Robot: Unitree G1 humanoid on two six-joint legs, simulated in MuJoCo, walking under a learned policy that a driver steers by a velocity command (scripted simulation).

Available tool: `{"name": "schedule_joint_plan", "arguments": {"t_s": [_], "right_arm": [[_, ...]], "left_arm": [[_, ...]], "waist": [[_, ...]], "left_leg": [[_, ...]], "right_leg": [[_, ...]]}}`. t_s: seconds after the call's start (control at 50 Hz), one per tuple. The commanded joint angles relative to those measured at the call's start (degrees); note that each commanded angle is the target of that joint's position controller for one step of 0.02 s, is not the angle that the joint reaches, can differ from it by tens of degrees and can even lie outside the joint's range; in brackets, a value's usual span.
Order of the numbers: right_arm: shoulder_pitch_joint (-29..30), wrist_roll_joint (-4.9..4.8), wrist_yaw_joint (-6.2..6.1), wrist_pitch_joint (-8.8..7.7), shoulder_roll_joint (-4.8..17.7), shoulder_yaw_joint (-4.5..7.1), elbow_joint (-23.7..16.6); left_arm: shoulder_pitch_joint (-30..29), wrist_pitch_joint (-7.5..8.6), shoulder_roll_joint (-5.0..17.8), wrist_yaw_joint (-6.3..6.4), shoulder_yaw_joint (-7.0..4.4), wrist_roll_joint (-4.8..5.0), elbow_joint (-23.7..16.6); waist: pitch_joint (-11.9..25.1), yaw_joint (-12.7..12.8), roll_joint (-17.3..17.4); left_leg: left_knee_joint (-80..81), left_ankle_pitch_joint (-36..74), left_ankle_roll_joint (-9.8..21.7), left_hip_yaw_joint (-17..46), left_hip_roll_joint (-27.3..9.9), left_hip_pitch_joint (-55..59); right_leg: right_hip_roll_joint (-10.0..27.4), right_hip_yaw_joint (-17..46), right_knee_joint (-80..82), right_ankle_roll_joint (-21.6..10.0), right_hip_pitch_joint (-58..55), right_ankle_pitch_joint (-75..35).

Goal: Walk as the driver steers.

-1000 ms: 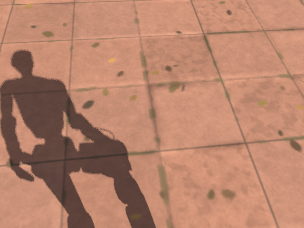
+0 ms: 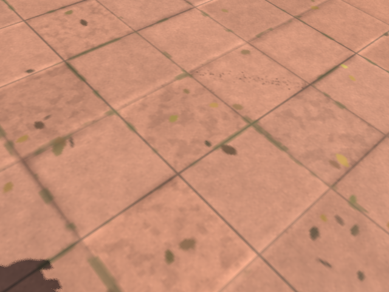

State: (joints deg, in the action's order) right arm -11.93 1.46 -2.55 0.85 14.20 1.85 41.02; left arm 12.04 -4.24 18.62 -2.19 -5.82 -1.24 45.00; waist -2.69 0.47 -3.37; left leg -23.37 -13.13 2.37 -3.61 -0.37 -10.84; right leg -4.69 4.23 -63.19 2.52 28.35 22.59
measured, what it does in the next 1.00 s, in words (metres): steps on the spot: right foot, then left foot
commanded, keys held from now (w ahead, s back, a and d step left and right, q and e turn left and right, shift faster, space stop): e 0.46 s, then no key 0.20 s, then q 0.34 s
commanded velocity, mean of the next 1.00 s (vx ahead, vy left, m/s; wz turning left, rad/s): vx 0.00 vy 0.00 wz -0.30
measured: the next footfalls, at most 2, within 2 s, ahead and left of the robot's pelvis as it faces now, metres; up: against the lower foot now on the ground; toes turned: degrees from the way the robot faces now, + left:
right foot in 0.26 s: +0.00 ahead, -0.12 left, +0.00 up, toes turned -10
left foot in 0.76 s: +0.07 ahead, +0.06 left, +0.00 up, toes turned -22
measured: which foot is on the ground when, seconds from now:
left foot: down 0.00-0.24, up 0.26-0.74, down 0.76-1.00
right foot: up 0.00-0.24, down 0.26-1.00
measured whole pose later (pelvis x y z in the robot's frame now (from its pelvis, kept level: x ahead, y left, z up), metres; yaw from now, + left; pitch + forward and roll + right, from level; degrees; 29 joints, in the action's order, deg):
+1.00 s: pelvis -0.01 -0.02 -0.01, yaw -14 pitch +0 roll +0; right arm -11.6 0.3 0.5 1.9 16.0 1.9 43.2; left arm 11.4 -0.8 16.8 2.1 -1.3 -1.0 46.7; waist -2.2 -0.1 -0.8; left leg -29.3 -13.4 2.3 6.1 4.9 -15.9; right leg -2.9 3.6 -28.9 -1.4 11.3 18.0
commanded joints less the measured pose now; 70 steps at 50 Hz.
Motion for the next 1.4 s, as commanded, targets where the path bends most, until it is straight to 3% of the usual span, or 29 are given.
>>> {"name": "schedule_joint_plan", "arguments": {"t_s": [0.02,0.18,0.22,0.24,0.26,0.28,0.3,0.34,0.38,0.66,0.74,0.76,0.78,0.8,0.88,0.98,1.02,1.06,1.08,1.1,1.12,1.14,1.2,1.26,1.3,1.34,1.36,1.38,1.4], "right_arm": [[-3.2,-0.04,-0.13,-0.75,9.2,2.57,-2.5],[-1.8,0.17,1.74,-0.43,12.3,3.90,-1.8],[-0.5,-0.76,1.90,-0.06,12.6,4.04,-1.6],[-2.0,-0.84,2.02,0.12,12.0,3.99,-1.0],[-4.1,-0.15,2.30,0.61,8.4,3.14,-2.4],[1.0,0.03,1.52,1.54,6.2,2.10,-6.4],[2.7,0.02,1.12,2.15,8.4,2.48,-5.8],[1.4,-1.09,1.55,1.79,8.8,2.81,-4.0],[-0.7,0.22,1.97,1.65,10.1,3.25,-2.8],[1.7,-1.05,1.44,2.06,7.1,1.91,-2.9],[-2.9,-0.88,1.14,1.03,3.4,0.21,0.3],[-1.9,0.05,0.77,0.15,6.0,0.31,0.0],[2.5,-0.05,1.11,-0.45,11.6,0.99,-1.7],[2.5,-0.70,1.96,-0.39,11.1,1.11,-0.7],[1.8,-1.28,2.67,-0.19,11.4,1.63,-0.5],[1.3,-1.20,2.94,0.55,11.9,2.92,-1.4],[2.7,-1.18,3.10,0.89,11.2,3.07,-2.3],[4.6,-1.78,3.31,1.25,9.5,2.84,-4.1],[3.4,-1.06,3.09,1.39,8.8,2.72,-4.2],[2.5,-0.17,2.84,1.66,9.8,3.23,-3.5],[1.9,-0.04,2.98,1.92,10.2,3.57,-2.9],[1.4,-0.42,3.35,2.26,9.3,3.44,-2.6],[2.7,-1.05,5.04,2.97,8.0,2.69,-3.3],[4.7,-1.56,5.48,3.14,7.6,2.26,-5.1],[4.5,-1.33,5.30,3.17,8.0,2.26,-5.7],[0.9,-0.48,5.06,2.68,8.4,2.56,-4.4],[-5.2,-0.04,4.53,1.97,10.7,3.43,-2.1],[-10.9,0.01,4.42,1.10,19.4,5.44,-2.6],[-12.6,-0.22,4.53,0.77,18.2,5.13,-2.1]], "left_arm": [[-2.6,0.03,3.1,-0.52,-0.21,0.26,-4.6],[-4.0,0.19,2.3,-0.83,1.04,1.34,-7.5],[-1.2,0.90,2.0,-0.40,1.11,0.73,-7.0],[0.6,1.64,3.3,0.28,0.86,-0.11,-6.4],[2.1,2.62,9.5,0.96,-0.35,-0.86,-6.8],[5.2,2.77,16.0,0.89,-2.12,0.46,-7.0],[7.0,2.75,12.9,0.91,-1.78,1.12,-6.4],[-0.5,2.32,7.6,1.65,0.06,0.89,-7.0],[-2.4,2.35,6.3,2.28,0.57,1.20,-7.5],[1.8,2.80,6.6,2.24,1.19,-0.38,-4.9],[-0.5,3.07,1.8,3.23,3.86,0.19,-2.9],[1.7,3.50,0.4,3.32,4.43,-0.13,-2.4],[5.2,3.39,1.4,3.36,4.00,0.28,-1.9],[4.1,2.90,3.3,3.65,3.66,-0.15,-0.7],[0.9,3.44,4.3,3.69,3.15,-0.02,-0.6],[2.4,4.16,2.6,4.68,3.36,0.26,-0.9],[3.9,4.44,3.2,4.97,3.21,0.20,-1.2],[3.3,4.12,7.7,5.15,1.89,-0.02,-1.6],[3.9,3.85,9.4,4.94,1.42,-0.45,-1.5],[3.2,3.82,7.8,4.87,1.86,-0.36,-2.6],[2.8,3.79,6.1,4.76,2.37,-0.15,-3.2],[0.9,3.72,5.3,4.83,2.61,-0.30,-3.5],[-0.2,3.61,6.5,4.73,2.29,-0.74,-3.5],[1.5,3.38,8.2,3.90,1.60,-0.35,-3.0],[2.7,3.42,9.7,3.18,0.96,-0.51,-2.8],[1.6,3.52,9.6,2.90,0.82,-0.23,-3.0],[1.6,3.65,7.2,2.79,1.43,-0.79,-3.5],[-3.1,3.62,1.5,2.24,3.18,-1.18,-8.5],[-7.1,3.64,4.9,2.32,2.63,-2.77,-9.6]], "waist": [[3.3,-2.5,11.6],[4.9,-2.6,15.0],[5.5,0.0,12.9],[6.1,1.2,8.2],[6.5,0.5,-7.2],[5.5,2.7,-13.3],[5.8,4.1,-5.2],[1.3,-0.1,-2.7],[3.3,-1.0,-4.4],[3.9,1.2,-3.3],[4.7,-2.3,0.0],[4.8,-0.4,5.3],[3.4,3.3,11.0],[2.7,2.2,12.0],[1.8,0.6,14.6],[5.0,0.5,11.3],[5.8,1.1,9.1],[3.9,0.6,-2.4],[3.5,0.7,-8.1],[3.7,1.0,-7.7],[3.4,0.2,-1.4],[2.7,-1.1,0.5],[2.3,0.0,-5.4],[3.6,1.8,-6.9],[4.8,2.2,-7.4],[4.4,-0.6,-4.3],[5.2,-3.0,4.0],[4.6,-5.7,21.9],[0.0,-7.3,14.4]], "left_leg": [[4.3,26.3,9.7,8.9,-14.5,11.9],[-0.5,28.5,8.2,3.3,-16.7,6.8],[-5.8,23.9,5.1,0.6,-16.1,3.5],[-11.6,16.5,1.7,-1.8,-14.7,-1.5],[-26.7,-7.2,-2.5,-6.5,-8.8,-14.7],[-35.1,-25.2,-4.4,-1.8,-0.1,-23.7],[-40.8,-23.7,-4.5,3.6,-2.0,-24.1],[-39.2,-13.9,-4.2,5.6,-3.4,-23.4],[-39.3,-9.4,-4.7,4.9,-2.4,-21.5],[-20.2,-10.7,-2.8,4.6,0.7,-11.0],[5.5,3.9,-1.1,5.4,-0.2,7.9],[8.5,6.4,-0.2,14.5,-7.0,11.2],[8.4,12.9,3.6,23.5,-14.3,6.2],[7.5,12.3,6.8,23.9,-14.9,-1.1],[5.3,11.7,4.6,22.9,-8.7,-1.5],[0.4,20.8,7.6,27.8,-9.2,0.0],[-2.5,20.1,6.0,27.1,-6.8,-3.4],[-12.1,7.9,1.1,16.5,2.4,-12.9],[-19.9,-6.7,-0.4,8.8,6.9,-17.8],[-32.5,-21.3,-0.7,5.9,5.8,-20.0],[-38.5,-21.4,-1.1,6.4,3.7,-19.5],[-38.4,-18.7,-1.4,6.9,2.1,-18.6],[-30.3,-14.0,-2.9,3.7,2.0,-16.7],[-20.4,-13.5,-2.4,1.2,2.1,-10.8],[-14.6,-12.9,-1.2,-1.1,3.0,-6.8],[-4.0,-8.0,0.8,-2.5,5.0,3.6],[1.1,-12.5,2.5,5.7,1.8,12.6],[11.1,-26.0,10.1,38.2,-17.6,18.1],[15.0,-28.2,15.2,45.9,-20.6,12.0]], "right_leg": [[1.6,-1.9,2.9,1.6,6.7,1.5],[2.7,-8.4,23.3,-1.9,-8.9,3.5],[1.9,-9.3,35.2,-3.7,-15.8,-4.7],[2.7,-5.5,42.9,-4.6,-22.0,-11.6],[16.6,14.1,47.9,-7.5,-30.0,-21.2],[27.6,27.0,45.0,-18.0,-26.5,-42.2],[25.6,22.9,44.0,-20.6,-27.2,-43.4],[17.3,14.3,44.7,-16.5,-22.8,-35.6],[13.6,11.8,44.2,-14.8,-23.7,-38.3],[13.8,18.1,43.2,-15.4,-19.4,-29.9],[11.5,14.9,41.6,-9.9,-12.9,-23.1],[8.7,12.3,38.9,-7.0,-10.3,-16.5],[2.1,5.9,37.8,-5.2,-10.2,-7.2],[2.4,3.4,39.1,-4.8,-17.0,-4.9],[1.7,0.8,36.4,-4.1,-17.0,-8.7],[1.7,-1.3,32.4,-3.9,-14.0,-3.4],[3.8,0.7,35.9,-5.0,-17.1,-4.5],[12.2,10.4,43.7,-9.4,-21.4,-12.9],[21.2,16.4,45.8,-14.3,-24.5,-26.8],[27.3,18.1,45.4,-19.3,-24.5,-40.3],[27.0,14.9,44.7,-20.3,-23.2,-45.2],[24.1,10.1,43.9,-18.2,-22.5,-43.8],[17.7,1.1,42.3,-13.4,-25.2,-41.4],[18.7,-1.2,40.2,-12.6,-25.6,-41.2],[19.8,-1.0,40.6,-12.0,-24.1,-27.4],[18.1,-3.3,36.4,-9.4,-15.6,-5.9],[14.8,-7.1,25.6,-7.1,-6.8,3.2],[4.7,-12.9,6.6,-2.9,11.8,16.6],[4.6,-2.7,1.6,-3.1,16.9,14.8]]}}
